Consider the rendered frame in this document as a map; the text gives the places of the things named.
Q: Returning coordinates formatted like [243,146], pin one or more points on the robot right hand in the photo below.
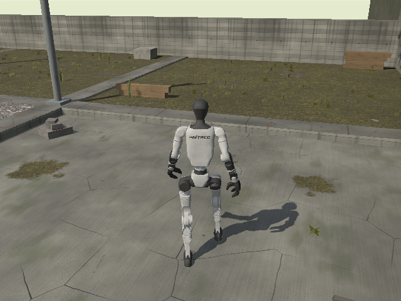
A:
[237,187]

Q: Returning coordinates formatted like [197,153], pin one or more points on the right robot forearm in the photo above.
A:
[231,169]

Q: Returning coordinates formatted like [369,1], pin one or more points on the robot left hand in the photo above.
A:
[175,170]

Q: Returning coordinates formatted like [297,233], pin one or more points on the robot left upper arm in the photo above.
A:
[178,139]

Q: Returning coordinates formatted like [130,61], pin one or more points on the left robot forearm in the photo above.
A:
[172,162]

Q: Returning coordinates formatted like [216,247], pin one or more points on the robot right thigh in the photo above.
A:
[215,186]

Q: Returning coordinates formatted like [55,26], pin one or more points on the robot right upper arm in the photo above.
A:
[221,134]

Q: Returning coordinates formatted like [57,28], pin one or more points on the robot left thigh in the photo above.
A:
[185,198]

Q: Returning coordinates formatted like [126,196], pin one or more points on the robot thigh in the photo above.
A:
[185,198]
[215,186]

